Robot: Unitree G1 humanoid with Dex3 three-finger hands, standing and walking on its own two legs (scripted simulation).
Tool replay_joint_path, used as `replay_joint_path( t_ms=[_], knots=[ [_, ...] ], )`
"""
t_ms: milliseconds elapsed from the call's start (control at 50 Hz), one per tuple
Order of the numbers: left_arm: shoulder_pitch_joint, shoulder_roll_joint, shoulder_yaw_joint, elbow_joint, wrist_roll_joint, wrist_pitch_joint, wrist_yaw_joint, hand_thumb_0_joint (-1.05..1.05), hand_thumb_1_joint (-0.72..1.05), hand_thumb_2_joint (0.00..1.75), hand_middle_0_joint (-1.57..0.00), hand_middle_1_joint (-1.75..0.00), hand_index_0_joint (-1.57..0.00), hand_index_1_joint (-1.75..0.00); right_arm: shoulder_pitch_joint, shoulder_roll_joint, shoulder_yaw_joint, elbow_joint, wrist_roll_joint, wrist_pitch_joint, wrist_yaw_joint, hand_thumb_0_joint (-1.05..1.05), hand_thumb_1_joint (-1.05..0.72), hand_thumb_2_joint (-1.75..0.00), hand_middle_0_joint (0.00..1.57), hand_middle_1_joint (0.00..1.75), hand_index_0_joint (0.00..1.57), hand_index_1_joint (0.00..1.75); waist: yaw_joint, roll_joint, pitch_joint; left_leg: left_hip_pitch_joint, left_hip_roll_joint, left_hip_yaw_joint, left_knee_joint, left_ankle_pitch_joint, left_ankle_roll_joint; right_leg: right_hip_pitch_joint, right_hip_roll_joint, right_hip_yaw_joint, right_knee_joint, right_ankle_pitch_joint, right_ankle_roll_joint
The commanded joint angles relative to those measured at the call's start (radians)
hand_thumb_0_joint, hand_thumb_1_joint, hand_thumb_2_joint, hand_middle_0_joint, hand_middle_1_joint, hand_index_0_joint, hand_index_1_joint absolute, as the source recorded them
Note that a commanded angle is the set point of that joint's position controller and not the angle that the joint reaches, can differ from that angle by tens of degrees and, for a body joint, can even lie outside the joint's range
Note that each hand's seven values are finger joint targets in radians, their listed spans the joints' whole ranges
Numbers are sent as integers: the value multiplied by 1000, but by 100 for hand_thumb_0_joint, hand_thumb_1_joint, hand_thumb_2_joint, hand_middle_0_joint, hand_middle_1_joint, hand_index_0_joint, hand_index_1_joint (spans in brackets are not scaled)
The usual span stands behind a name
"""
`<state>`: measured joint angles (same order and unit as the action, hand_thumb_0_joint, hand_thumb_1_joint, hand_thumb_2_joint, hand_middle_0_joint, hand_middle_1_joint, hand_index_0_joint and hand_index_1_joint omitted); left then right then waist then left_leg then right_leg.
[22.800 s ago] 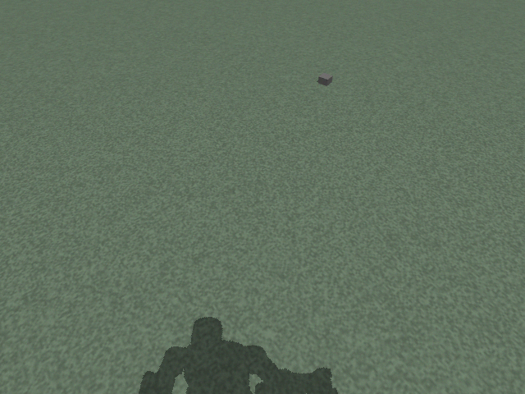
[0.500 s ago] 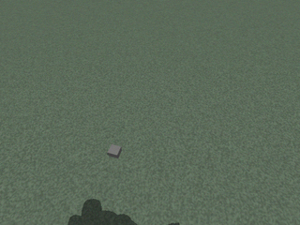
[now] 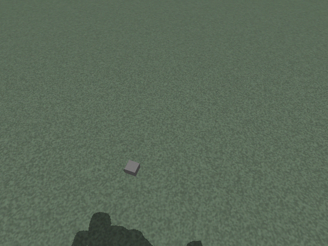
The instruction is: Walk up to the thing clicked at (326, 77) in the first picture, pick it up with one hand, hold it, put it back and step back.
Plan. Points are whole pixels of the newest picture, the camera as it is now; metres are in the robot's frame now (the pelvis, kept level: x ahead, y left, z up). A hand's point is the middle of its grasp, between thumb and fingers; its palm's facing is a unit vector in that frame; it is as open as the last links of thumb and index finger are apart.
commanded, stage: walk up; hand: left
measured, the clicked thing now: (132, 168) +0.73 +0.23 -0.74
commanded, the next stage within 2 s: none
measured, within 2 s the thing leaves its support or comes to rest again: neither
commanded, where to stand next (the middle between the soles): +0.34 +0.00 m, yaw -2 degrees
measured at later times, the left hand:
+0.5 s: hand (84, 206) +0.27 +0.25 -0.13, palm faces -0.03 -0.92 -0.39, open 7.4 cm
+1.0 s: hand (85, 193) +0.32 +0.28 -0.17, palm faces -0.05 -0.94 -0.35, open 7.4 cm
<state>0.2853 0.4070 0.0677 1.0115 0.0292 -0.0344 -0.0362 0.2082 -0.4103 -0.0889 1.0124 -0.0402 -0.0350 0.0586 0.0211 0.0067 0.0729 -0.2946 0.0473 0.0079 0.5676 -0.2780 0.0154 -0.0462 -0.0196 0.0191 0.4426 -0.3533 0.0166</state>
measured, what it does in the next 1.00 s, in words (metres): walks ahead: right foot, then left foot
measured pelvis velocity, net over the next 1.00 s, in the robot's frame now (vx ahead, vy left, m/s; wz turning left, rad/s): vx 0.26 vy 0.01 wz -0.04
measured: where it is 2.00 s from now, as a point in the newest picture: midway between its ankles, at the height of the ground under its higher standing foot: (166, 245)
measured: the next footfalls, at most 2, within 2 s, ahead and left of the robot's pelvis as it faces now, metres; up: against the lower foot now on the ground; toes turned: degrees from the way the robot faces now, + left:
right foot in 0.40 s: +0.29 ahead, -0.13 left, +0.00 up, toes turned -3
left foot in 0.76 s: +0.37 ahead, +0.14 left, +0.00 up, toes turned +1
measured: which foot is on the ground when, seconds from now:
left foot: down 0.00-0.42, up 0.44-0.74, down 0.76-1.00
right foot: down 0.00-0.02, up 0.04-0.38, down 0.40-1.00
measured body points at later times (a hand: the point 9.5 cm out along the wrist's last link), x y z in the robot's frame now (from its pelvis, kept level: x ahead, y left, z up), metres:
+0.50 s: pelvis +0.16 -0.01 -0.01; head +0.17 -0.04 +0.44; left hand +0.27 +0.30 -0.10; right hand +0.19 -0.33 -0.14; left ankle +0.09 +0.12 -0.67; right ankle +0.23 -0.13 -0.73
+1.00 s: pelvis +0.26 +0.01 -0.01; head +0.29 +0.03 +0.44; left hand +0.33 +0.33 -0.15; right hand +0.36 -0.29 -0.12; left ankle +0.33 +0.13 -0.73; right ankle +0.25 -0.12 -0.73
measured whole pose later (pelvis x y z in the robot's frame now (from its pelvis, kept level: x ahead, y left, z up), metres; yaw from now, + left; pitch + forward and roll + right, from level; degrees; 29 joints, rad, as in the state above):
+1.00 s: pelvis +0.26 +0.01 -0.01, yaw -3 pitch -3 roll -1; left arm 0.22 0.39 0.02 0.96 0.00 -0.01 0.00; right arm 0.15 -0.35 -0.01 0.91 0.00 -0.02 0.00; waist 0.02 -0.02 0.11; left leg -0.36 0.07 0.04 0.66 -0.25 0.00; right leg -0.23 -0.01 -0.01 0.62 -0.34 0.01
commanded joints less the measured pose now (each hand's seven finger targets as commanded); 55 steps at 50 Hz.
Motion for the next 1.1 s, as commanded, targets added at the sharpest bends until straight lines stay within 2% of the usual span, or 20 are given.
replay_joint_path(
  t_ms=[0,20,60,120,280,340,360,400,420,520,700,720,740,760,780,820,900,960,980,1080],
  knots=[
    [-74,114,14,-156,-20,-21,5,0,90,90,-20,-30,-20,-30,250,-334,-102,-55,-20,-46,-24,0,-90,-90,20,30,20,30,-150,333,-79,439,293,-570,-407,-291,124,-601,131,8,565,-204,-71],
    [-80,224,37,-141,-12,-18,20,0,90,90,-20,-30,-20,-30,169,-344,-100,-91,10,-43,-21,0,-90,-90,20,30,20,30,-115,170,-38,295,357,-635,-402,-357,219,-542,47,139,641,-234,-80],
    [-17,224,30,-114,-28,-16,14,0,90,90,-20,-30,-20,-30,76,-256,-65,-144,20,-44,-27,0,-90,-90,20,30,20,30,-44,77,14,249,277,-411,-356,-227,200,-549,-9,138,652,-106,-82],
    [21,219,29,-106,-21,-17,-3,0,90,90,-20,-30,-20,-30,81,-233,-52,-166,24,-53,-33,0,-90,-90,20,30,20,30,-44,122,26,208,224,-242,-362,12,185,-495,-31,77,518,-17,-44],
    [-62,175,40,-189,-7,-25,-26,0,90,90,-20,-30,-20,-30,120,-240,-46,-230,31,-45,-24,0,-90,-90,20,30,20,30,-53,141,14,130,168,-85,-249,250,173,-291,-16,-70,188,142,-42],
    [37,183,57,-165,-9,-33,-16,0,90,90,-20,-30,-20,-30,94,-226,-38,-261,38,-33,-27,0,-90,-90,20,30,20,30,13,55,-18,3,141,-58,-72,230,133,-52,31,-100,97,194,-59],
    [125,214,74,-156,-7,-42,-5,0,90,90,-20,-30,-20,-30,110,-190,-21,-269,37,-33,-27,0,-90,-90,20,30,20,30,64,-35,-73,-30,93,-21,128,275,110,74,20,-67,52,153,-80],
    [194,350,103,-183,-16,-57,10,0,90,90,-20,-30,-20,-30,181,-159,-6,-282,45,-29,-35,0,-90,-90,20,30,20,30,74,-275,-126,-301,-109,9,596,-258,36,168,-396,632,-199,-36,-276],
    [125,334,95,-206,-30,-55,9,0,90,90,-20,-30,-20,-30,179,-219,-26,-248,34,-18,-46,0,-90,-90,20,30,20,30,46,-134,-61,-271,-43,-96,670,-273,32,14,-416,628,-184,-93,-313],
    [19,248,69,-248,-25,-61,14,0,90,90,-20,-30,-20,-30,235,-193,-24,-198,32,-10,-19,0,-90,-90,20,30,20,30,-22,-161,29,-201,22,-64,487,-59,2,-189,-221,221,-206,29,-242],
    [-49,206,28,-262,-27,-20,31,0,90,90,-20,-30,-20,-30,157,-131,-14,-176,22,-24,-45,0,-90,-90,20,30,20,30,-40,-92,-74,149,-27,50,-4,182,-5,-331,-164,28,103,370,-182],
    [-52,172,12,-263,-31,-12,32,0,90,90,-20,-30,-20,-30,176,-153,-16,-169,18,-31,-53,0,-90,-90,20,30,20,30,-55,-37,-83,202,-10,13,-58,235,6,-371,-138,28,169,299,-145],
    [-15,124,-2,-262,-37,-3,32,0,90,90,-20,-30,-20,-30,170,-218,-27,-176,10,-39,-62,0,-90,-90,20,30,20,30,-42,122,-105,214,149,-178,-147,301,44,-401,-58,-8,279,128,-93],
    [37,117,-8,-236,-52,14,36,0,90,90,-20,-30,-20,-30,100,-268,-26,-209,16,-44,-65,0,-90,-90,20,30,20,30,-9,174,-117,125,312,-429,-226,244,152,-357,35,-10,353,-129,-50],
    [44,182,13,-186,-49,26,47,0,90,90,-20,-30,-20,-30,57,-287,-28,-204,28,-39,-65,0,-90,-90,20,30,20,30,-11,170,-106,64,338,-480,-230,174,230,-299,11,23,430,-244,-55],
    [18,179,9,-166,-42,30,46,0,90,90,-20,-30,-20,-30,-5,-239,-8,-204,22,-32,-71,0,-90,-90,20,30,20,30,-3,175,-93,52,262,-352,-211,113,198,-313,-15,53,417,-246,-60],
    [66,158,8,-75,-33,13,46,0,90,90,-20,-30,-20,-30,-64,-222,8,-179,34,-17,-70,0,-90,-90,20,30,20,30,30,198,-129,41,199,-193,-87,317,125,-161,-11,-22,114,13,-53],
    [-55,226,10,-87,-18,-5,48,0,90,90,-20,-30,-20,-30,-53,-137,34,-158,58,-2,-64,0,-90,-90,20,30,20,30,-25,9,-105,-3,88,-102,-45,155,17,-172,-145,191,-25,177,-104],
    [-122,240,5,-92,-21,-3,40,0,90,90,-20,-30,-20,-30,-50,-161,27,-130,56,-1,-65,0,-90,-90,20,30,20,30,-55,-4,-92,129,61,-72,-78,46,15,-290,-156,172,-5,143,-116],
    [-115,182,-18,-24,-31,-4,38,0,90,90,-20,-30,-20,-30,-146,-166,42,-75,50,-12,-59,0,-90,-90,20,30,20,30,-16,-16,-117,145,108,-87,-114,228,38,-172,-97,81,-23,253,-69]
  ],
)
